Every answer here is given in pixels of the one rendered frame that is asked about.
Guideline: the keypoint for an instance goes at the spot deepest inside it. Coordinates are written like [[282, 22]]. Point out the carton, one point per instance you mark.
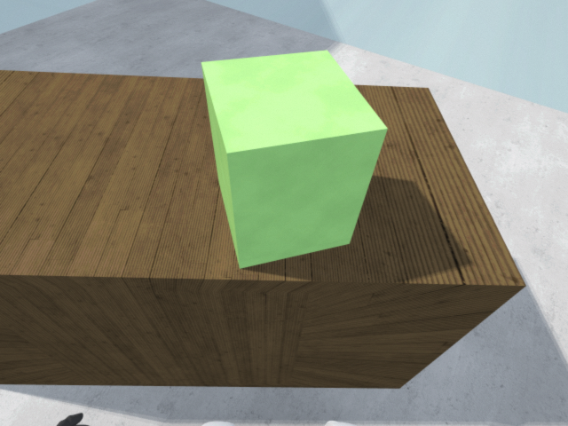
[[296, 145]]

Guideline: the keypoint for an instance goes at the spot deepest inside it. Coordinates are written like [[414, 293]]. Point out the pedestal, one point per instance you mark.
[[117, 263]]

